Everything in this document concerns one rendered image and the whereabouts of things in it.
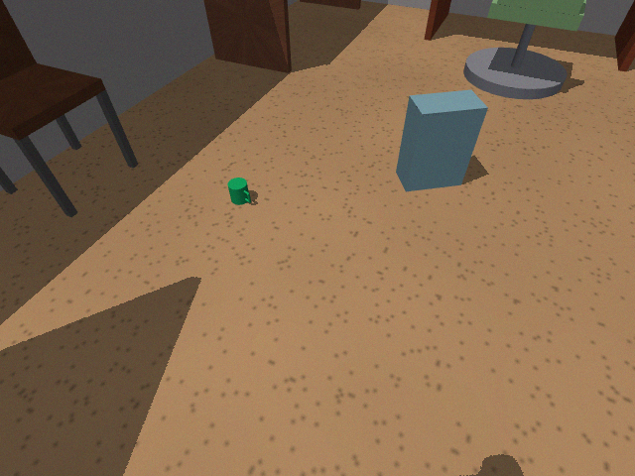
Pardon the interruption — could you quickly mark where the chair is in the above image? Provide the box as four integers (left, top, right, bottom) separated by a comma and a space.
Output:
0, 0, 139, 217

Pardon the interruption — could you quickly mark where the office chair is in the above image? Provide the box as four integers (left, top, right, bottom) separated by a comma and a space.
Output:
463, 0, 586, 99

